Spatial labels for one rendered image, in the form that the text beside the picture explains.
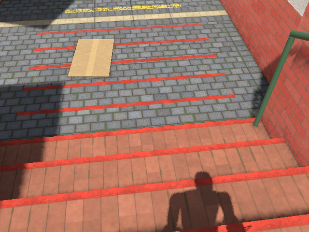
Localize stairs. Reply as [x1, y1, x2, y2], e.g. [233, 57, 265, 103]
[0, 118, 309, 232]

